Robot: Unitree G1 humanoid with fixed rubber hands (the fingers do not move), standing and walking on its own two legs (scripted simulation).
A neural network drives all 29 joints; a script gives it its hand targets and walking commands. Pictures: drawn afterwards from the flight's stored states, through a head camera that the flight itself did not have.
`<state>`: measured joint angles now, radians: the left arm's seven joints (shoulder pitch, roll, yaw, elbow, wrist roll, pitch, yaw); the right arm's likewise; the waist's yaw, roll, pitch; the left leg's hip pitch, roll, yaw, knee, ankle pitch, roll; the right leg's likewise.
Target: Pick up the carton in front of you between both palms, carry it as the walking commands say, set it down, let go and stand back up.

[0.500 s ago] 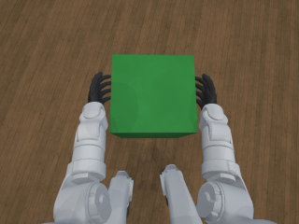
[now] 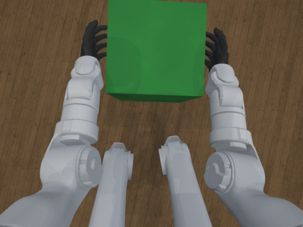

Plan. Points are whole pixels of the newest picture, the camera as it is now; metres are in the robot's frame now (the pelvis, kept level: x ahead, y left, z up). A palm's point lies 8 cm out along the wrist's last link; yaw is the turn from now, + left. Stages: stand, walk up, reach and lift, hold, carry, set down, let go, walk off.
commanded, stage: set down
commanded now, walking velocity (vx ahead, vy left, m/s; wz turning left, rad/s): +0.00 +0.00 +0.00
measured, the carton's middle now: (153, 63) +0.51 -0.05 -0.19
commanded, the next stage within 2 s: none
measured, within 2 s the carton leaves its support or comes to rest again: rests again in 0.94 s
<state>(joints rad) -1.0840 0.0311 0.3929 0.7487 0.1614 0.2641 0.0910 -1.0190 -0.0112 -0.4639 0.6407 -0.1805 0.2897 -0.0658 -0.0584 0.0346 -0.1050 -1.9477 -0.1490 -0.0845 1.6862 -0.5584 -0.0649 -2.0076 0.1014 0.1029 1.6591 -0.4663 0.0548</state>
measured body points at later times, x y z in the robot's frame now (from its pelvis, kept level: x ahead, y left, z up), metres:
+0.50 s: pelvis -0.01 +0.01 -0.10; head +0.36 -0.02 +0.15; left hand +0.57 +0.08 -0.27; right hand +0.51 -0.22 -0.27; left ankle +0.08 +0.13 -0.48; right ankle +0.10 -0.13 -0.48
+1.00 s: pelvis -0.01 +0.01 -0.13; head +0.36 -0.01 +0.11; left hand +0.57 +0.08 -0.31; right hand +0.51 -0.22 -0.31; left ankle +0.08 +0.12 -0.48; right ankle +0.10 -0.12 -0.48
